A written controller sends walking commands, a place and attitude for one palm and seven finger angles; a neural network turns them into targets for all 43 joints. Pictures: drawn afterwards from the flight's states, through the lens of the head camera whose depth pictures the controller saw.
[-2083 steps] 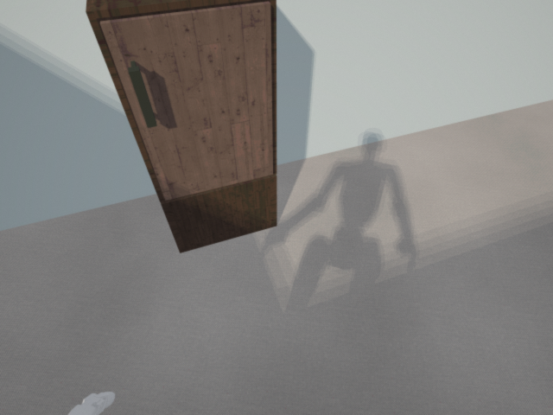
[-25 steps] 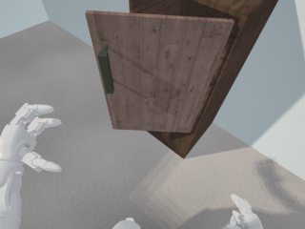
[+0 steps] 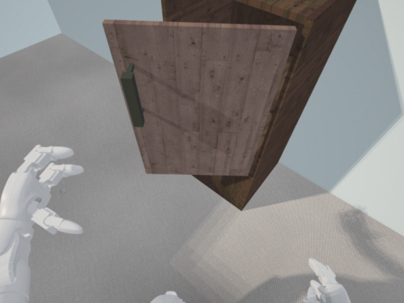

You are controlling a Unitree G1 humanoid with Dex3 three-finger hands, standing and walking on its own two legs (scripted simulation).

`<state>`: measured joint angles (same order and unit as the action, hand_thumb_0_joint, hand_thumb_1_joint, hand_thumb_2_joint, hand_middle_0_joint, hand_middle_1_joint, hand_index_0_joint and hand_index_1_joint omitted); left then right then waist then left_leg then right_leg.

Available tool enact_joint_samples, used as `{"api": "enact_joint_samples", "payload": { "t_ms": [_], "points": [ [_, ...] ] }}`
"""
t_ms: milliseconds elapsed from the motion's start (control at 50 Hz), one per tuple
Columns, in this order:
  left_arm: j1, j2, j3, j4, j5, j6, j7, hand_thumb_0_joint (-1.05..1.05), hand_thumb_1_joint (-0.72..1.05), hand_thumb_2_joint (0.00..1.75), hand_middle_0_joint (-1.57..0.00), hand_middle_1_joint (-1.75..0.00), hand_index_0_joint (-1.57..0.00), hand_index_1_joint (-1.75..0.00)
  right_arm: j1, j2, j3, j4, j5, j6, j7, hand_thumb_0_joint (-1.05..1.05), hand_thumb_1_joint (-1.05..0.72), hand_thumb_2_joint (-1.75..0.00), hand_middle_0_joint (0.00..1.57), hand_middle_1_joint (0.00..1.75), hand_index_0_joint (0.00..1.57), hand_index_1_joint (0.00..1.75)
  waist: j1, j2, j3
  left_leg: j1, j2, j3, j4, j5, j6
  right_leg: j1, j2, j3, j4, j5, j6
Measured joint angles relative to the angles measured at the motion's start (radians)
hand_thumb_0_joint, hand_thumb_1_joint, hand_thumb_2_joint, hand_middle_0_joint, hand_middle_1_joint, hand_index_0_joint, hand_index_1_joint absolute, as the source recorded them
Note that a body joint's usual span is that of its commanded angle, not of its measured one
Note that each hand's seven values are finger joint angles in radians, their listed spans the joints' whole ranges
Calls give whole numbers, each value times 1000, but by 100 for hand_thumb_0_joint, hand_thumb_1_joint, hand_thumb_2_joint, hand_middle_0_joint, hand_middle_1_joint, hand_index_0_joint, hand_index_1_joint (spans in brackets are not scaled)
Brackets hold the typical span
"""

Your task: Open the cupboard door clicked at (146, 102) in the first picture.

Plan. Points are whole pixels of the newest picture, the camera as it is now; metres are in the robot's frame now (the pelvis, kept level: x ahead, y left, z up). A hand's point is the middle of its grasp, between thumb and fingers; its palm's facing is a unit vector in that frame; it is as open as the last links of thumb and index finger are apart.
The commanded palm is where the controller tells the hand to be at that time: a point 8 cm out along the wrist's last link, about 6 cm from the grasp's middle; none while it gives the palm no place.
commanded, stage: move the hooked fingers beside the handle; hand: left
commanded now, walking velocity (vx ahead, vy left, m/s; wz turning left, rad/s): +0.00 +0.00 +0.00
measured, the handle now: (135, 96) +0.58 +0.21 +0.05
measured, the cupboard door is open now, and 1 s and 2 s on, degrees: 38 38 38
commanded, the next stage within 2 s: none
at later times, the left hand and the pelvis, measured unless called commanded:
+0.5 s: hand (78, 160) +0.36 +0.27 +0.07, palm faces +0.06 -1.00 -0.01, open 14.0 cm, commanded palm +0.33 +0.32 +0.07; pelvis +0.00 -0.02 -0.01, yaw -1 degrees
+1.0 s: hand (90, 134) +0.43 +0.28 +0.06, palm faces +0.06 -1.00 +0.01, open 14.0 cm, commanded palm +0.41 +0.32 +0.06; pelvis +0.00 +0.00 -0.01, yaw -2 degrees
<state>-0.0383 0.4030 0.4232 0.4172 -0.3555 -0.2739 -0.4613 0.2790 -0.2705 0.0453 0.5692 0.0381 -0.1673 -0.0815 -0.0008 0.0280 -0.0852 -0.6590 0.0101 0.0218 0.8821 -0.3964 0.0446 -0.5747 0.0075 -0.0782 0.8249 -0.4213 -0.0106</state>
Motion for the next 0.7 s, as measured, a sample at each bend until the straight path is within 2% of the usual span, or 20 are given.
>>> {"api": "enact_joint_samples", "payload": {
  "t_ms": [140,220,420,540,700],
  "points": [
    [-23,-3,4,27,5,-10,-1,-1,-50,30,-30,-120,-30,-120,-10,-1,4,2,0,-2,-3,2,-91,-89,20,30,20,30,4,0,-1,-2,2,-6,2,2,-9,-4,3,-6,9,-4,-9],
    [-99,14,11,105,20,-10,-4,-1,-50,30,-31,-120,-30,-120,-19,-7,6,15,1,1,-12,2,-91,-89,20,30,20,30,2,-5,8,-17,4,-15,13,3,-15,-16,5,-15,21,-7,-15],
    [-267,83,46,278,44,-27,-39,-1,-50,30,-30,-120,-30,-120,0,-19,0,37,2,21,-13,1,-91,-89,20,30,20,30,-28,-15,9,-55,19,-14,29,-3,-24,-59,18,-12,37,-10,-24],
    [-319,117,80,363,53,-26,-51,-1,-50,30,-30,-120,-30,-120,36,-26,-9,36,0,45,-2,1,-91,-89,20,30,20,30,-45,-15,1,-75,25,0,34,-10,-22,-85,23,2,43,-12,-22],
    [-369,134,101,414,65,-65,-59,-1,-50,30,-30,-120,-29,-120,72,-27,-20,42,-3,78,9,1,-91,-90,20,30,20,30,-53,-18,-5,-105,27,6,51,-21,-14,-114,24,9,52,-16,-15]
  ]
}}
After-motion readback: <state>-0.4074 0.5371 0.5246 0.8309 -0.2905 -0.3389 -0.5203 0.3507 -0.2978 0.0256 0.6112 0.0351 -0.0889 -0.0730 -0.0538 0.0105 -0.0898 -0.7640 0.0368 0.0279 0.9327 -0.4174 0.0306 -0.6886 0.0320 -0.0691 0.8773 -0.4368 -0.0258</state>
